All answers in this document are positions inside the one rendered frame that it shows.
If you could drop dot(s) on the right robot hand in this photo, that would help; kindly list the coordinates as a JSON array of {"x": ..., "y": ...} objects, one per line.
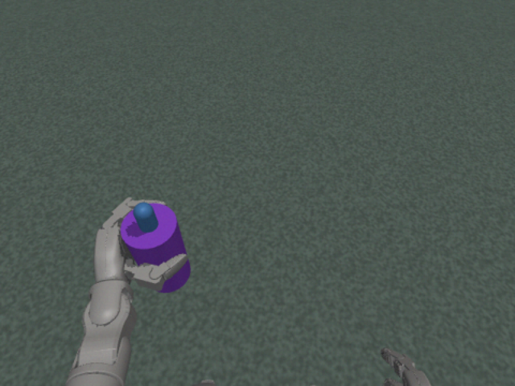
[{"x": 405, "y": 369}]

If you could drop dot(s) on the left robot arm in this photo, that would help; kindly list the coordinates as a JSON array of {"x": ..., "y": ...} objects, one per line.
[{"x": 104, "y": 354}]

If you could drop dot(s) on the left robot hand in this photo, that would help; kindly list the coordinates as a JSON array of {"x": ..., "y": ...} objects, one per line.
[{"x": 113, "y": 260}]

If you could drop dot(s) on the bottle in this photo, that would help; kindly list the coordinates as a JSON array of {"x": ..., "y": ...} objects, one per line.
[{"x": 151, "y": 233}]

